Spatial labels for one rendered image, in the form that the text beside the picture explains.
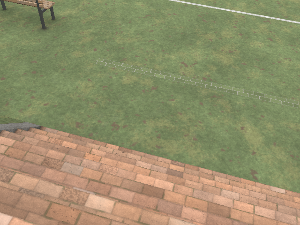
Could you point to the stairs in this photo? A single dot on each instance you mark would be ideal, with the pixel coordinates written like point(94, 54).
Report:
point(51, 177)

